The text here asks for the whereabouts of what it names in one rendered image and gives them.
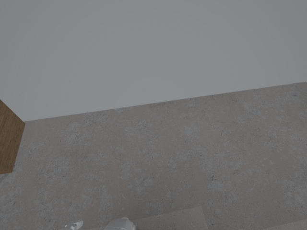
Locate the left robot thigh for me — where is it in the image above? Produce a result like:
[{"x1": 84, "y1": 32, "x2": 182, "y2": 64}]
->
[{"x1": 104, "y1": 218, "x2": 135, "y2": 230}]

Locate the left robot hand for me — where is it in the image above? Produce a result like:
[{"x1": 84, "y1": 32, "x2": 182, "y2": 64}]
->
[{"x1": 61, "y1": 220, "x2": 83, "y2": 230}]

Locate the cupboard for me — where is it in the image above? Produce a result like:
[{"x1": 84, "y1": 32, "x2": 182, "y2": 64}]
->
[{"x1": 0, "y1": 99, "x2": 25, "y2": 174}]

